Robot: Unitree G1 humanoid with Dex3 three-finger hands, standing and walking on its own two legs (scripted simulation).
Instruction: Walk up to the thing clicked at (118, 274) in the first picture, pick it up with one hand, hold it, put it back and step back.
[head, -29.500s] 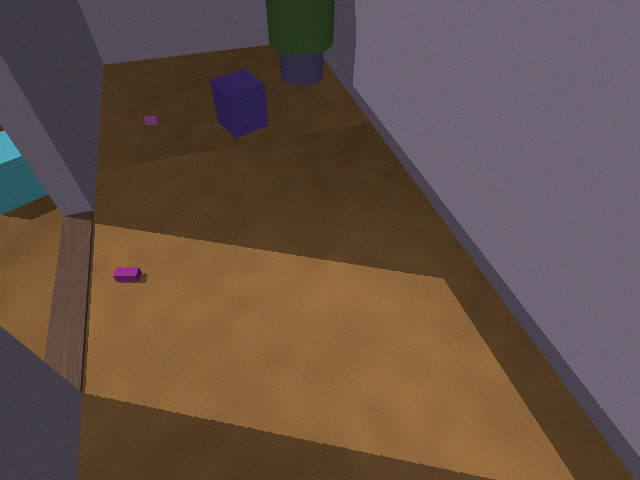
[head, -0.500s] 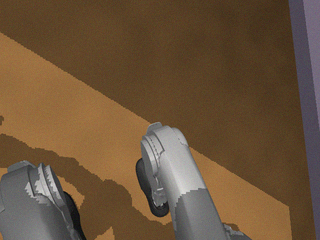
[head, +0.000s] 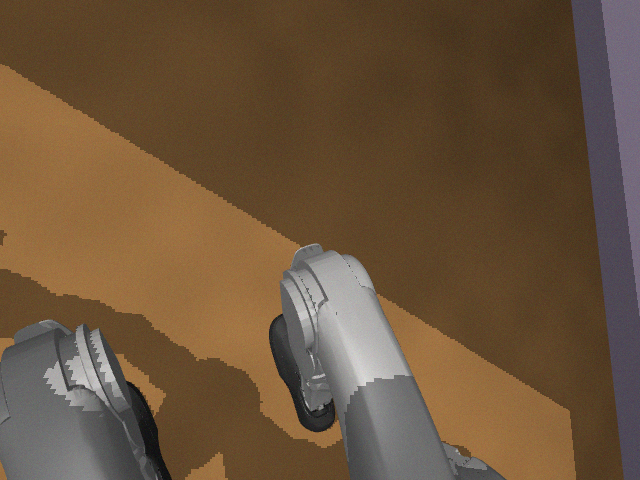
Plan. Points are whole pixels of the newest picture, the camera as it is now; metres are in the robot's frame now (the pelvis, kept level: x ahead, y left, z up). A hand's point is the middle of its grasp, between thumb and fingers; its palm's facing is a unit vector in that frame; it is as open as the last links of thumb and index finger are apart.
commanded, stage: rise first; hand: left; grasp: from above
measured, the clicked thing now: out of the picture +0.46 +0.34 -0.31
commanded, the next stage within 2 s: none
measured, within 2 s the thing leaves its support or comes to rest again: neither
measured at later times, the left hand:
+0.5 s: hand out of the picture +0.43 +0.37 -0.19, palm faces -0.12 -0.38 -0.92, open 14.3 cm
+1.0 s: hand out of the picture +0.43 +0.37 -0.19, palm faces -0.12 -0.38 -0.92, open 14.2 cm
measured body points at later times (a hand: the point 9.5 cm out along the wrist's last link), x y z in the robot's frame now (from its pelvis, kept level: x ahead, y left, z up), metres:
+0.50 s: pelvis +0.00 +0.00 +0.00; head +0.27 +0.08 +0.35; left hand +0.44 +0.38 -0.14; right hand -0.01 -0.26 -0.07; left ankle +0.07 +0.14 -0.30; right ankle +0.12 -0.13 -0.30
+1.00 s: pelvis +0.00 +0.00 +0.00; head +0.27 +0.08 +0.35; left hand +0.43 +0.38 -0.14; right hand -0.01 -0.26 -0.07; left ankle +0.07 +0.14 -0.30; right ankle +0.12 -0.13 -0.30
